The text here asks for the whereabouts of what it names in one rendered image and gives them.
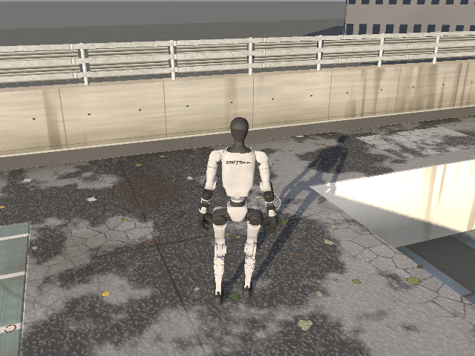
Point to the left robot forearm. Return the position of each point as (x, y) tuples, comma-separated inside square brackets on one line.
[(205, 199)]

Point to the left robot hand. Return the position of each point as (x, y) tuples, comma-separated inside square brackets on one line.
[(201, 220)]

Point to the robot left upper arm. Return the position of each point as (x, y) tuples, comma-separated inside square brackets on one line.
[(214, 157)]

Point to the robot torso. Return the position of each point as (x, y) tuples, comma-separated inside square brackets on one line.
[(238, 172)]

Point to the robot right shin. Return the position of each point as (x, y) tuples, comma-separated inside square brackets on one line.
[(249, 266)]

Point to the right robot forearm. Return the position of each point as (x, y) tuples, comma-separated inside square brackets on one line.
[(270, 202)]

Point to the robot right upper arm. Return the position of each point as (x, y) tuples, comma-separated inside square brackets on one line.
[(262, 158)]

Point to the right robot hand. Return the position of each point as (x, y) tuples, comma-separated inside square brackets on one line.
[(273, 224)]

